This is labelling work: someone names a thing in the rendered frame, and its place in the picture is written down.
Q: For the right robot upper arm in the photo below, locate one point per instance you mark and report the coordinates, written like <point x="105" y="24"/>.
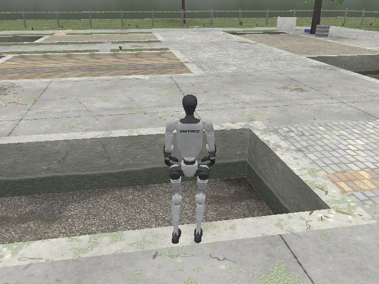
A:
<point x="208" y="126"/>

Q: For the left robot upper arm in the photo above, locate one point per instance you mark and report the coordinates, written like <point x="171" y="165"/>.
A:
<point x="169" y="135"/>

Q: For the right robot hand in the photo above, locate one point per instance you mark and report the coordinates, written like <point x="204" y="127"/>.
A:
<point x="210" y="163"/>

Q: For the left robot hand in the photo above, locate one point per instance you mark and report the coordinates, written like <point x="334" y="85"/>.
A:
<point x="172" y="158"/>

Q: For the robot thigh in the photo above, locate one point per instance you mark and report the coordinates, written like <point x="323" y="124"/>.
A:
<point x="175" y="176"/>
<point x="202" y="180"/>

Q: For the right robot forearm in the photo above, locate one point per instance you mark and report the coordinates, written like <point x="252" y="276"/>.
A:
<point x="212" y="155"/>

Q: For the robot right thigh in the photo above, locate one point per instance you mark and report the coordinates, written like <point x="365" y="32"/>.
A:
<point x="202" y="180"/>

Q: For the robot left thigh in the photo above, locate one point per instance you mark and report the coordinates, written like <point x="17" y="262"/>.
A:
<point x="175" y="176"/>

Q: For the left robot forearm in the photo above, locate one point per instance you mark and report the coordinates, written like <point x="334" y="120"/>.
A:
<point x="167" y="155"/>

